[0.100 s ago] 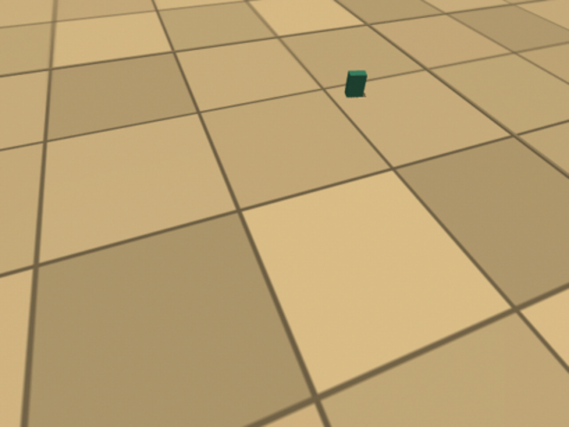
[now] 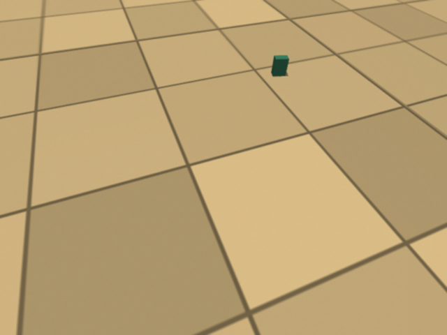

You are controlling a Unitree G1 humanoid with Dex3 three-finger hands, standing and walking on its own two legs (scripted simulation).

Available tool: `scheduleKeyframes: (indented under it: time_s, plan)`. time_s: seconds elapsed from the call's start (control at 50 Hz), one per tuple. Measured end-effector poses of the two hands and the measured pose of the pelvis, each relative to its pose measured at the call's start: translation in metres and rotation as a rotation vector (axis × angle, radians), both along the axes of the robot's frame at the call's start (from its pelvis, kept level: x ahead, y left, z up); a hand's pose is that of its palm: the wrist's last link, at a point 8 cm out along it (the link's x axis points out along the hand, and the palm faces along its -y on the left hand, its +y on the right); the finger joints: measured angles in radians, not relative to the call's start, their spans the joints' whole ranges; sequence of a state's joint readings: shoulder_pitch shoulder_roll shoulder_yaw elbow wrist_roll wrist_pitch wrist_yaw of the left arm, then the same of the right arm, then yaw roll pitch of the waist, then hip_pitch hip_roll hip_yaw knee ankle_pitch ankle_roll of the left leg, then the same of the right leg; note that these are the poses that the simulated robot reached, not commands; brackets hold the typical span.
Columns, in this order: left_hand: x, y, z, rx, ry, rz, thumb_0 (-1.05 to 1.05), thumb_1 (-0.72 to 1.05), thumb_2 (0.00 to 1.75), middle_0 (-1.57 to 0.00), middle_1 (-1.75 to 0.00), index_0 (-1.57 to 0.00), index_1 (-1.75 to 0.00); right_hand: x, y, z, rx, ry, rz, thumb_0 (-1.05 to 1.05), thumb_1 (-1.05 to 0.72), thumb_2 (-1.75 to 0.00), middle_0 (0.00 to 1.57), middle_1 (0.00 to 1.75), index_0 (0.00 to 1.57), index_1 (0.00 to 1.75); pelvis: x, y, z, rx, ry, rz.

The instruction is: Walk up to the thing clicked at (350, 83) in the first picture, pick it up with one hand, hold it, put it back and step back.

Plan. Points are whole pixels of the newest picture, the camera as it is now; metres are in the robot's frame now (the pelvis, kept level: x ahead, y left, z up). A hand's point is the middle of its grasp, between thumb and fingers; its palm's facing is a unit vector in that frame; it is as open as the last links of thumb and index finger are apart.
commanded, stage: stand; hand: left
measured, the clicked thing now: (279, 65) +2.20 -0.48 -0.70
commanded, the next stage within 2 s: walk up in 1.02 s
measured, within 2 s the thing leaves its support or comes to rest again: neither
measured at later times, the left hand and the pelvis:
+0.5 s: hand out of the picture +0.08 +0.25 -0.16, palm faces -0.02 -0.94 -0.34, open 7.4 cm; pelvis +0.01 +0.00 +0.00, yaw +0 degrees
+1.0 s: hand out of the picture +0.08 +0.26 -0.16, palm faces -0.01 -0.94 -0.34, open 7.4 cm; pelvis +0.01 +0.00 +0.00, yaw +0 degrees
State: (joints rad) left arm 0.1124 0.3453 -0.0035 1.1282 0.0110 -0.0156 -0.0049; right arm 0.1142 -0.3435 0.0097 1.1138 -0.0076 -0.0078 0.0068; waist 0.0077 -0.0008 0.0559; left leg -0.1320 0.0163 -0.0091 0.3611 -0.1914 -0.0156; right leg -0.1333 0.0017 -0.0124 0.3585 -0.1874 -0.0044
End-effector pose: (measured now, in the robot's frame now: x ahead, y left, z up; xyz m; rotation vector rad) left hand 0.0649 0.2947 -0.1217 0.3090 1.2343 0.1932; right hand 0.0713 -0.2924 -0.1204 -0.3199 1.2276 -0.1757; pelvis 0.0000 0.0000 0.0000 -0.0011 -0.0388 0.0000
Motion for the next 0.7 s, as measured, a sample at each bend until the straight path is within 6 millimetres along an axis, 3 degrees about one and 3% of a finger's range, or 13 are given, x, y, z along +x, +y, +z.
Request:
scheduleKeyframes:
  time_s: [0.3,0.7]
  plan:
    - [0.015,0.002,0.003,0.003,-0.025,-0.004,0.01,0.90,0.90,-0.21,-0.30,-0.20,-0.30,0.012,0.002,0.002,-0.003,-0.017,0.003,0.01,-0.90,-0.90,0.20,0.30,0.20,0.30,0.006,0.002,0.001,0.000,-0.001,0.001]
    - [0.010,0.004,0.002,0.005,-0.012,0.002,0.01,0.90,0.90,-0.21,-0.30,-0.20,-0.30,0.008,0.001,0.002,-0.005,-0.001,-0.001,0.01,-0.90,-0.90,0.20,0.30,0.20,0.30,0.008,0.002,0.001,-0.001,-0.002,0.003]
